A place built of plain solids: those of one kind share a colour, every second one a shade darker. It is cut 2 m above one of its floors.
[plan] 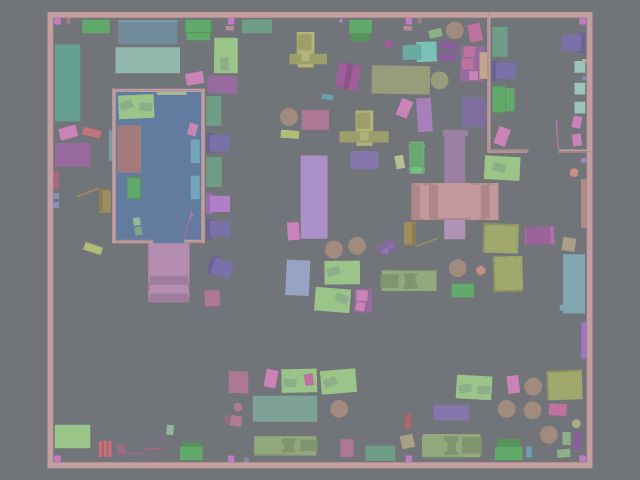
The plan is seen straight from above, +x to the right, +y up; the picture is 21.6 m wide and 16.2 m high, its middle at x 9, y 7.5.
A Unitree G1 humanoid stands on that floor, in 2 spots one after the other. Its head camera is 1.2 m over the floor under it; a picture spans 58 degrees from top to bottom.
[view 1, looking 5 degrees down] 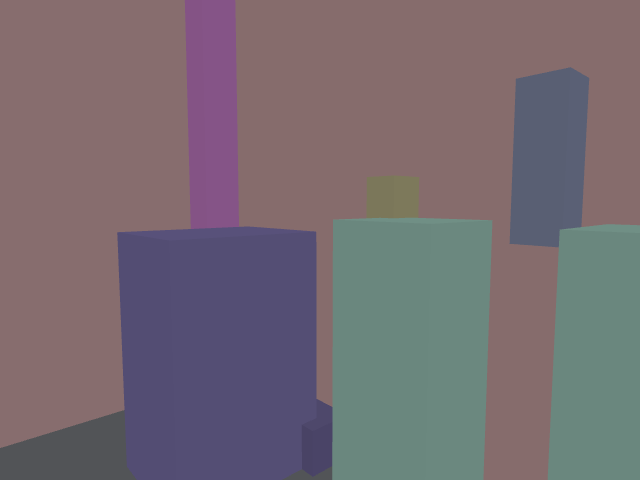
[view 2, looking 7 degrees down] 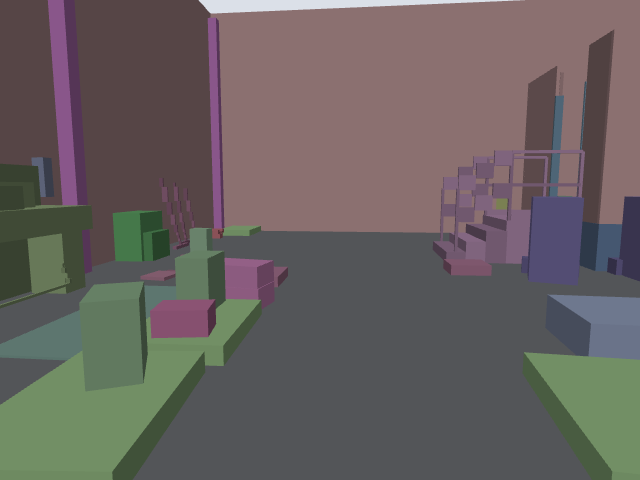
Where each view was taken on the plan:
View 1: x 16.55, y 12.45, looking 48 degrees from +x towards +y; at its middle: wall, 2.18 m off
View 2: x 11.60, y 4.10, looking -174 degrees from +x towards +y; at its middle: ground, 9.85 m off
